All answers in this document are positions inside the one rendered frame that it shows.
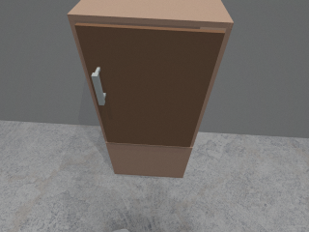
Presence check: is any handle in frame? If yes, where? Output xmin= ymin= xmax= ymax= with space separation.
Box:
xmin=91 ymin=67 xmax=106 ymax=105

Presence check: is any cupboard door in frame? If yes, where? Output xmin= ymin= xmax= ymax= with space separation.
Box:
xmin=74 ymin=22 xmax=225 ymax=148

